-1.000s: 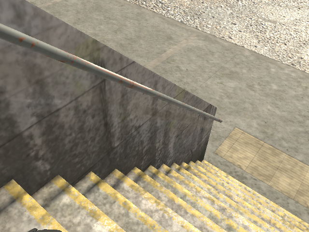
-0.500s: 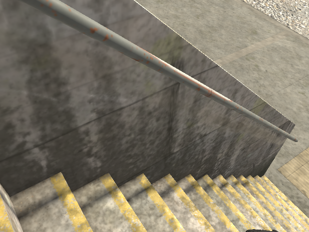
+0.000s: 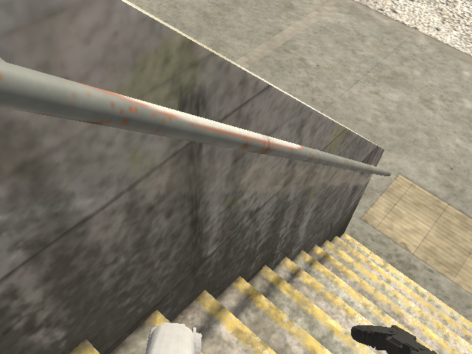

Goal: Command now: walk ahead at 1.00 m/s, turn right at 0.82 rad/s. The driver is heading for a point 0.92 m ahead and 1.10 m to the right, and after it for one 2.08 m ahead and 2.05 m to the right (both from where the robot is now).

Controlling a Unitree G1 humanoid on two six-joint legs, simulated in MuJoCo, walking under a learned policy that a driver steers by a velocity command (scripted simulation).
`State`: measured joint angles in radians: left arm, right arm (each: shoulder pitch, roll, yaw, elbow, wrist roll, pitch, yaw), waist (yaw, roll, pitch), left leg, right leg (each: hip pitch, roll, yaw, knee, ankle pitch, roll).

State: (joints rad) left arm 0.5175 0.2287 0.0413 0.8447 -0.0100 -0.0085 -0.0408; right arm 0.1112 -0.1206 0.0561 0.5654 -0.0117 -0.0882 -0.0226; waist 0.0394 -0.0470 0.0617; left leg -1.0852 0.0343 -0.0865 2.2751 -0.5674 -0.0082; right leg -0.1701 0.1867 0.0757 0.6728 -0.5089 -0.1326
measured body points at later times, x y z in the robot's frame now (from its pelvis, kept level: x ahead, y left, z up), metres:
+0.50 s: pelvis +0.35 +0.10 -0.24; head +0.37 +0.14 +0.21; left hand +0.63 +0.21 -0.34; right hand +0.21 -0.16 -0.34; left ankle +0.43 +0.23 -0.92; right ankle +0.27 -0.05 -0.76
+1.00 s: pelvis +0.46 -0.12 -0.45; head +0.47 -0.20 -0.01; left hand +0.66 +0.07 -0.56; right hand +0.34 -0.42 -0.57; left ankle +0.63 -0.01 -0.97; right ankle +0.38 -0.18 -1.13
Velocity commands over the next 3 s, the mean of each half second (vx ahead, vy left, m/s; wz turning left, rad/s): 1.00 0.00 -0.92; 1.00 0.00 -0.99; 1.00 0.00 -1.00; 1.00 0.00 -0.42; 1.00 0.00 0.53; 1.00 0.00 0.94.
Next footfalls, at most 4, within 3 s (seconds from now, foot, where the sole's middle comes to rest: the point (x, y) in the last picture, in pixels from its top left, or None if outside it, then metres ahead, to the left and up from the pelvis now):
0.28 left None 0.47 0.21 -0.96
0.84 right None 0.40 -0.22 -1.18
1.24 left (275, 341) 0.72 -0.20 -1.39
1.64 right None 0.47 -0.61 -1.39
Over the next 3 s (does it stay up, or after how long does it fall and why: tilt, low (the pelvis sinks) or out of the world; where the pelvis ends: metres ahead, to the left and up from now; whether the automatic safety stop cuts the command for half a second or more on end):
stays up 0.66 -1.31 -1.25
